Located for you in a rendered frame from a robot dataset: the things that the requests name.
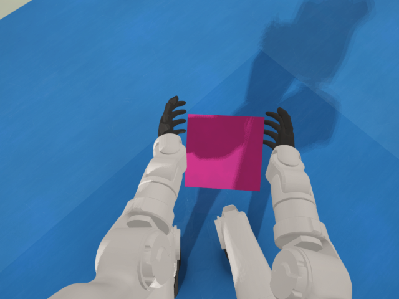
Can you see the right robot thigh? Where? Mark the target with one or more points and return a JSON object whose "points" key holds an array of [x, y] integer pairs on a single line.
{"points": [[249, 267]]}

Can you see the robot right forearm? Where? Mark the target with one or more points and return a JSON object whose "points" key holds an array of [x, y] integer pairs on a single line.
{"points": [[297, 220]]}

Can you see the carton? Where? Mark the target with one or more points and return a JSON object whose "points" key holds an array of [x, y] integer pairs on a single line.
{"points": [[224, 152]]}

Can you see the left robot shin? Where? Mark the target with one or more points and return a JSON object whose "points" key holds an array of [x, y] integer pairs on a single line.
{"points": [[175, 268]]}

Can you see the right robot hand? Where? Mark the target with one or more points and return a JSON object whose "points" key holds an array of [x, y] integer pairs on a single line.
{"points": [[285, 134]]}

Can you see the robot left forearm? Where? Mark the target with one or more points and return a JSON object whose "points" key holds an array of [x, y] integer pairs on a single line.
{"points": [[158, 190]]}

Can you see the left robot hand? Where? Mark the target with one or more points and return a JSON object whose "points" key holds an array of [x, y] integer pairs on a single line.
{"points": [[166, 122]]}

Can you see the robot right upper arm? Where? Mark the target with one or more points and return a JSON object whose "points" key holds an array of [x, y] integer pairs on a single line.
{"points": [[299, 273]]}

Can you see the robot left upper arm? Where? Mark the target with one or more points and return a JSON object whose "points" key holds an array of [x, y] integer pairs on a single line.
{"points": [[130, 264]]}

